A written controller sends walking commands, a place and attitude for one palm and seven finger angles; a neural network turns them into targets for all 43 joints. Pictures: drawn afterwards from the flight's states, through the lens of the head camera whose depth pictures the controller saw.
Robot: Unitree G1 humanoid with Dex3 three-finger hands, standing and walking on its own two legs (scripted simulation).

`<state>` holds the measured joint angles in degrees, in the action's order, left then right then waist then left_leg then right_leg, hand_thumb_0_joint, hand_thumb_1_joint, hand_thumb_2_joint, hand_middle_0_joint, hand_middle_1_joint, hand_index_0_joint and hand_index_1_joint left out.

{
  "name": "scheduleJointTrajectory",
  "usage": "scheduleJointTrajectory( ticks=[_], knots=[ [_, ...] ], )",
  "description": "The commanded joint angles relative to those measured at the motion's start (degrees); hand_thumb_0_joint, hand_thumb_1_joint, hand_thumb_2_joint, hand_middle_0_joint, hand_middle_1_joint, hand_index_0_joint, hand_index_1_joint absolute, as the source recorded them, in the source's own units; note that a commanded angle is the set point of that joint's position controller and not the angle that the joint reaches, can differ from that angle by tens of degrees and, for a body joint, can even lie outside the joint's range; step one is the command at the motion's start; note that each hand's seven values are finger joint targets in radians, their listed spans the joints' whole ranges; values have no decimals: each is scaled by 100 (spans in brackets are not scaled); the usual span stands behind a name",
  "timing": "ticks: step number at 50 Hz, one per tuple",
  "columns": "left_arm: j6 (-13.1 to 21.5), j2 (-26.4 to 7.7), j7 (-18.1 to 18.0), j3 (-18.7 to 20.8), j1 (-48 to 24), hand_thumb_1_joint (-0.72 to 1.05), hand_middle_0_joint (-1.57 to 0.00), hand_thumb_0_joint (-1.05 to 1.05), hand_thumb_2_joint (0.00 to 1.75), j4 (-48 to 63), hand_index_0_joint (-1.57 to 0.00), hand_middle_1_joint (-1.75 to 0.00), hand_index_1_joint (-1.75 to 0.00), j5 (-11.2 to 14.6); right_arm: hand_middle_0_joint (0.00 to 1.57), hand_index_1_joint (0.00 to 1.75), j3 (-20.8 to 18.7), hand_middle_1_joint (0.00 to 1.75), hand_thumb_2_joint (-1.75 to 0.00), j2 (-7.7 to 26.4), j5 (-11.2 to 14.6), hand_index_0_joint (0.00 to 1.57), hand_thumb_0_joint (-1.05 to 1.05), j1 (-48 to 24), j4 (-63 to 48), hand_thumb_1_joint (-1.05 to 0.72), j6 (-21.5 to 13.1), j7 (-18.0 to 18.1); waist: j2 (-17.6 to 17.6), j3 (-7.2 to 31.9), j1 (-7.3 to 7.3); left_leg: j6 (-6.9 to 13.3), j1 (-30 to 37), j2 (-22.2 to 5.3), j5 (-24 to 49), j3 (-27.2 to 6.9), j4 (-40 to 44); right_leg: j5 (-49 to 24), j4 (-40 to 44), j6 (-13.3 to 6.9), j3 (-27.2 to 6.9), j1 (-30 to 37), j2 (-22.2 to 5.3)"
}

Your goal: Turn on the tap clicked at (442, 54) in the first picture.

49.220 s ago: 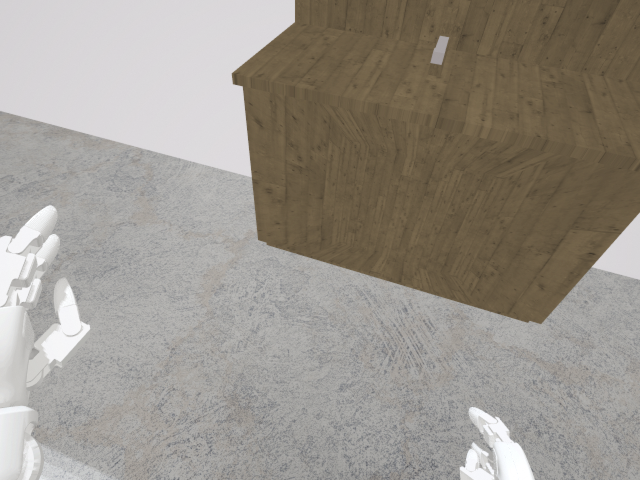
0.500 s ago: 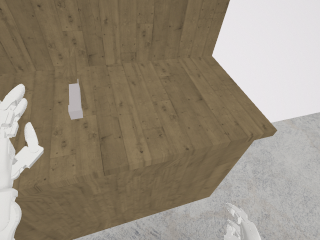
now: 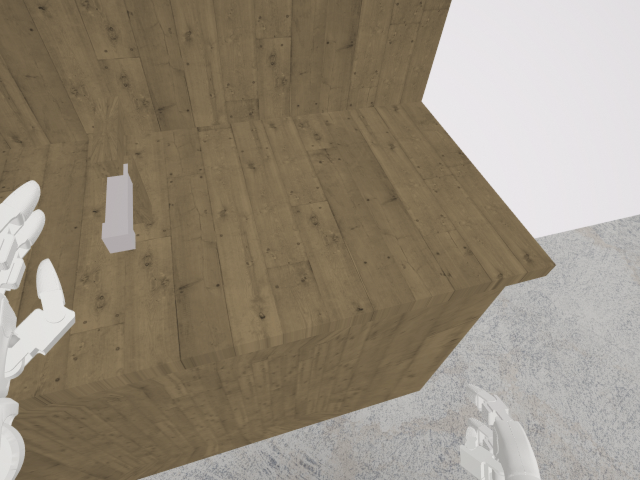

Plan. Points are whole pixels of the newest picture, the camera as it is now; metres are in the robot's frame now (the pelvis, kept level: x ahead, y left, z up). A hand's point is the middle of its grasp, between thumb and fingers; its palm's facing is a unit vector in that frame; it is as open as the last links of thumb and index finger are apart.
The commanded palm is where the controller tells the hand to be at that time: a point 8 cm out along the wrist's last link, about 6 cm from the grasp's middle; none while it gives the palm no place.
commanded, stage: come to a stop and stand still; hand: left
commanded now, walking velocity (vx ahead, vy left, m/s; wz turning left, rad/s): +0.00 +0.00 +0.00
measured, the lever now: (119, 236) +0.34 +0.28 +0.10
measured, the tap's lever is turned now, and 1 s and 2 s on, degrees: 0 0 0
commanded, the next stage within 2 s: look again from close up in 0.54 s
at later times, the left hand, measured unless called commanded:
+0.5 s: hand (99, 346) +0.19 +0.22 +0.15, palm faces +0.38 -0.86 -0.34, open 7.4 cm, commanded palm +0.14 +0.25 +0.18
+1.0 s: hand (88, 322) +0.21 +0.23 +0.16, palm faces +0.38 -0.85 -0.35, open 7.4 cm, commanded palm +0.14 +0.26 +0.18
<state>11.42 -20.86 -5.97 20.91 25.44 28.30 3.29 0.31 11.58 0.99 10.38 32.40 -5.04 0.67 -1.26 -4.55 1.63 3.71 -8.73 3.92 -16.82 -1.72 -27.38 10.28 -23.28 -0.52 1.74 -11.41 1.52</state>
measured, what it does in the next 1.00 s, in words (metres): stands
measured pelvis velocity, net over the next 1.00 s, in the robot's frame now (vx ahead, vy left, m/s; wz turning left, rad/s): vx -0.01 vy -0.02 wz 0.01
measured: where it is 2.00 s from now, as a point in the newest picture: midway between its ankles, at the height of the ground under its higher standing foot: outside the picture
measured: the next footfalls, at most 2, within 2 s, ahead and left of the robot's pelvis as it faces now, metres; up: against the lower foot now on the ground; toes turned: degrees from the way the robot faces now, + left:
none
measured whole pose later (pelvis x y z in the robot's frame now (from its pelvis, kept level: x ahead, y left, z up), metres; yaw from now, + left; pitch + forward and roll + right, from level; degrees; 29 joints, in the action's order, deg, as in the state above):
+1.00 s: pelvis -0.01 -0.02 +0.00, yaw +1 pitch -1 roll -1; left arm 9.7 -22.0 -6.8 17.5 22.2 25.6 2.8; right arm 2.7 12.6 2.1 13.0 31.8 -5.8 3.3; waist -0.9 -2.4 2.2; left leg 3.0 -10.0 3.1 -14.8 -2.5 -25.9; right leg 8.9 -21.9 -0.8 1.8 -12.5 2.6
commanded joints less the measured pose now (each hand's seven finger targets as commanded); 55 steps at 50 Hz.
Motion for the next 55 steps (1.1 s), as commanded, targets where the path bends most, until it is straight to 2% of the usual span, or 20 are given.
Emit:
scheduleJointTrajectory(
  ticks=[1,8,14,15,20,24,25,29,34,35,39,40,48,49,50,51,52,53,54,55],
  knots=[
    [379,-870,-148,481,-505,90,-20,0,90,1263,-20,-30,-30,2,20,30,-285,30,-90,729,7,20,0,-407,-881,-90,-276,128,639,1165,-63,-604,-228,-798,2378,-496,482,-1657,-72,-166,-390,1023,-526],
    [344,-838,-178,412,-581,90,-20,0,90,1047,-20,-30,-30,-6,20,30,-251,30,-90,723,-9,20,0,-449,-855,-90,-307,173,350,883,-45,-332,-521,-723,898,-517,718,-740,329,-132,-675,821,-597],
    [276,-923,-200,511,-459,90,-20,0,90,826,-20,-30,-30,-18,20,30,-216,30,-90,719,0,20,0,-507,-821,-90,-317,203,216,729,-48,-233,-575,-680,423,-495,781,-19,692,-118,-817,576,-616],
    [278,-738,-173,335,-457,90,-20,0,90,715,-20,-30,-30,0,20,30,-187,30,-90,710,-36,20,0,-436,-812,-90,-297,192,134,755,-56,-210,-599,-663,351,-468,778,165,746,-100,-774,578,-620],
    [277,-790,-186,304,-624,90,-20,0,90,856,-20,-30,-30,-30,20,30,-179,30,-90,725,-35,20,0,-423,-768,-90,-344,191,299,760,-67,-180,-562,-642,132,-432,818,595,911,-78,-825,461,-591],
    [287,-1037,-231,506,-647,90,-20,0,90,1117,-20,-30,-30,-58,20,30,-204,30,-90,732,6,20,0,-468,-757,-90,-424,194,436,844,-38,-193,-542,-664,219,-448,845,397,826,-82,-803,573,-585],
    [289,-858,-219,358,-585,90,-20,0,90,1016,-20,-30,-30,-43,20,30,-182,30,-90,721,-25,20,0,-398,-751,-90,-410,190,348,889,-45,-188,-602,-657,235,-443,881,382,776,-60,-722,676,-555],
    [284,-1016,-247,537,-444,90,-20,0,90,1076,-20,-30,-30,-48,20,30,-222,30,-90,745,11,20,0,-424,-729,-90,-455,190,392,916,-30,-209,-589,-682,339,-460,846,204,729,-84,-760,697,-579],
    [249,-935,-227,507,-245,90,-20,0,90,883,-20,-30,-30,-19,20,30,-225,30,-90,749,22,20,0,-417,-722,-90,-442,187,334,871,-36,-228,-586,-711,588,-473,841,-147,632,-84,-689,701,-572],
    [255,-759,-206,328,-296,90,-20,0,90,845,-20,-30,-30,-11,20,30,-210,30,-90,757,-2,20,0,-348,-707,-90,-416,176,328,843,-57,-239,-654,-711,621,-497,896,-175,563,-75,-600,731,-527],
    [239,-949,-219,472,-367,90,-20,0,90,956,-20,-30,-30,-26,20,30,-223,30,-90,751,25,20,0,-429,-719,-90,-431,190,321,859,-40,-230,-571,-744,716,-482,859,-406,522,-72,-621,721,-531],
    [245,-779,-201,316,-398,90,-20,0,90,919,-20,-30,-30,-9,20,30,-205,30,-90,755,-9,20,0,-366,-706,-90,-414,187,300,892,-52,-235,-606,-729,756,-488,873,-424,474,-65,-572,780,-519],
    [258,-886,-211,378,-611,90,-20,0,90,1142,-20,-30,-30,-26,20,30,-224,30,-90,735,-3,20,0,-398,-758,-90,-424,179,436,987,-25,-297,-534,-770,1178,-527,849,-963,283,-87,-531,989,-505],
    [1232,-5552,-272,1483,-5961,90,-20,0,90,3422,-20,-30,-30,-270,20,30,1169,30,-90,1164,473,20,0,749,-1785,-90,-220,613,2385,754,-541,-41,-2381,-635,906,-782,508,378,-563,410,-386,1220,124],
    [-82,-2556,-31,1734,-3799,90,-20,0,90,30,-20,-30,-30,-659,20,30,-236,30,-90,647,-336,20,0,-251,-634,-90,-370,519,1490,2113,425,-478,-211,-429,2335,-72,255,-47,-428,-282,-94,894,-117],
    [-426,-1643,112,553,-2677,90,-20,0,90,-481,-20,-30,-30,-110,20,30,-176,30,-90,954,-323,20,0,-206,-641,-90,-462,131,935,1190,8,-792,-283,-351,3327,-149,358,-725,-222,-313,370,272,47],
    [-604,-1607,174,921,-2392,90,-20,0,90,5,-20,-30,-30,37,20,30,-356,30,-90,1272,-230,20,0,-143,-448,-90,-405,22,1015,2019,152,-878,557,-547,4001,-87,102,-1039,-486,-266,307,18,157],
    [-913,-456,449,115,-2092,90,-20,0,90,386,-20,-30,-30,534,20,30,-247,30,-90,1008,-107,20,0,-509,-625,-90,-481,48,1266,2325,292,-881,999,-512,4493,-118,9,-952,-508,-232,216,-33,51],
    [-1293,107,640,-110,-1363,90,-20,0,90,51,-20,-30,-30,936,20,30,-153,30,-90,936,83,20,0,-707,-584,-90,-538,11,1019,2192,315,-882,1174,-605,4622,-145,42,-698,-632,-213,214,-206,85],
    [-1572,-285,770,119,-1012,90,-20,0,90,168,-20,-30,-30,1014,20,30,-212,30,-90,1177,46,20,0,-553,-429,-90,-549,-26,752,1944,426,-795,892,-630,4311,-158,76,-805,-580,-151,295,-207,-9]
  ],
)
